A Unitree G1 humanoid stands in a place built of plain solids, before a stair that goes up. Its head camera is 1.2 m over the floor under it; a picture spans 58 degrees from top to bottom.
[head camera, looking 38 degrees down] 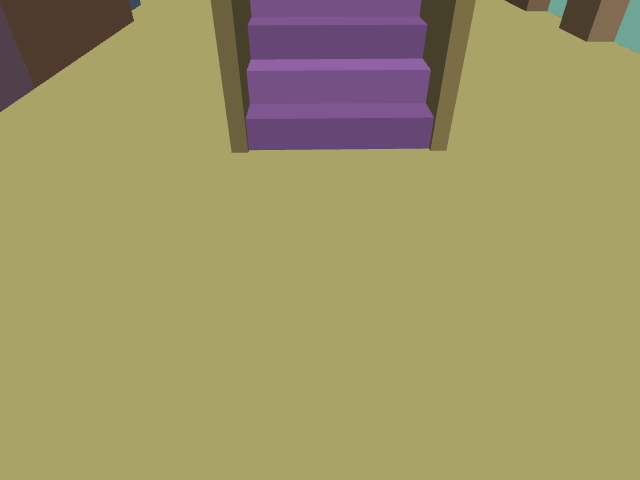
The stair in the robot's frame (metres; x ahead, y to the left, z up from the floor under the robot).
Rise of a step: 0.20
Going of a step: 0.24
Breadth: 1.11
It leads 1 degrees to the left of straight ahead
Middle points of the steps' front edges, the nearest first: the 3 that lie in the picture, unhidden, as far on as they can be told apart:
2.44 -0.12 0.20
2.68 -0.11 0.40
2.92 -0.11 0.60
